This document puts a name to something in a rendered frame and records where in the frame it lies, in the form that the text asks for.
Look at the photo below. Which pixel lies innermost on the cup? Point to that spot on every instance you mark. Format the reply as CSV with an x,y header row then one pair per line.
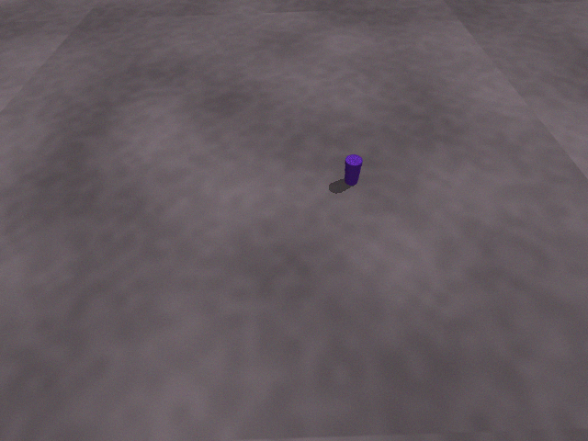
x,y
353,165

